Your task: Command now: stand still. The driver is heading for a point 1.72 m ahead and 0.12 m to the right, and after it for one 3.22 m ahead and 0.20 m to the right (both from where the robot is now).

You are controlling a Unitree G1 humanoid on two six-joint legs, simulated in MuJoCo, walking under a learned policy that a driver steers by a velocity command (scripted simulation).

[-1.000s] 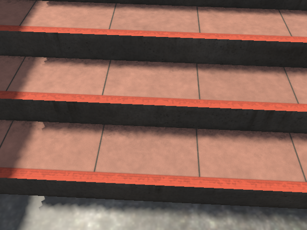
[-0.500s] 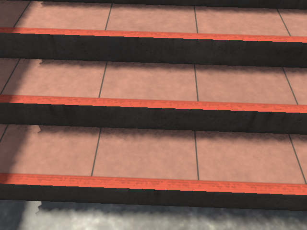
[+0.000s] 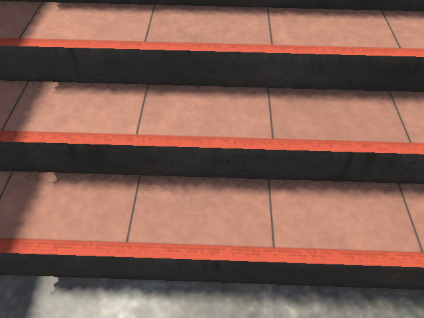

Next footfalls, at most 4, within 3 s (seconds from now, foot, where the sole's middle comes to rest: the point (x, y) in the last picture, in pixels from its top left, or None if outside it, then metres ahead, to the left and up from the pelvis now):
2.00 left None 0.14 0.17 -0.79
2.56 right None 0.50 0.01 -0.79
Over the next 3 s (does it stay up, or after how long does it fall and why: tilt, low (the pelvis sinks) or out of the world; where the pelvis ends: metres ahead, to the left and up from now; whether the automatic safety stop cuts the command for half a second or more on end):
stays up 0.57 0.14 0.00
